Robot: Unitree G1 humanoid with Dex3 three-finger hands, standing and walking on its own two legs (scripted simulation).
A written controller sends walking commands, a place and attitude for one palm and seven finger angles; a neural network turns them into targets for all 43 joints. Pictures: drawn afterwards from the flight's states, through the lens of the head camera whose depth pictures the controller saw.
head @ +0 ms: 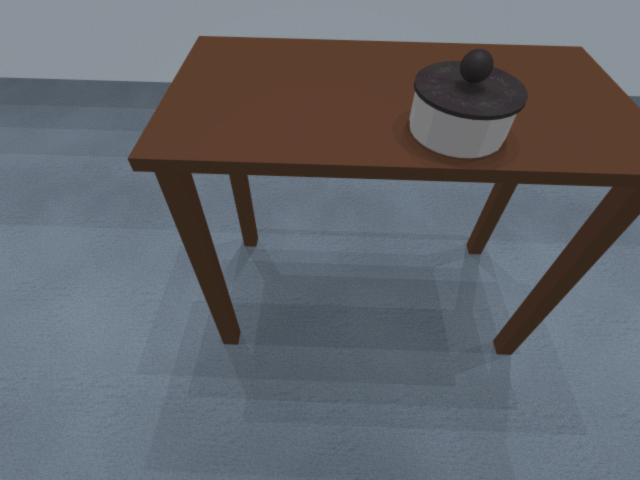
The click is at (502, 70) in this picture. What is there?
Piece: lid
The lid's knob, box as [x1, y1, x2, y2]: [460, 49, 493, 82]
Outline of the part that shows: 483,49 474,49 467,53 462,59 460,64 460,72 467,81 478,82 484,79 490,73 493,61 491,55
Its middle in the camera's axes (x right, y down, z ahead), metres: +0.27 -0.30 +0.67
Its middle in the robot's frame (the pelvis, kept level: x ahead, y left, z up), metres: +0.75 -0.23 +0.16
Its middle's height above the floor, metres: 0.94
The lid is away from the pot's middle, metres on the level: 0.00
